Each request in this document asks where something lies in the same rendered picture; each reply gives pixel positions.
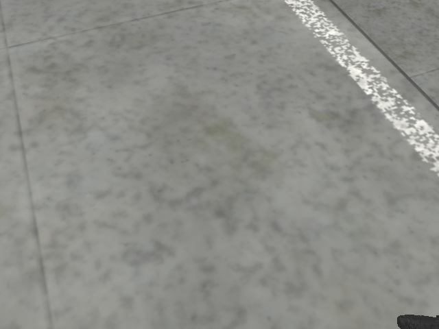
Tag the right robot hand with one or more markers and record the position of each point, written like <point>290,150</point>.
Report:
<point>417,322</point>

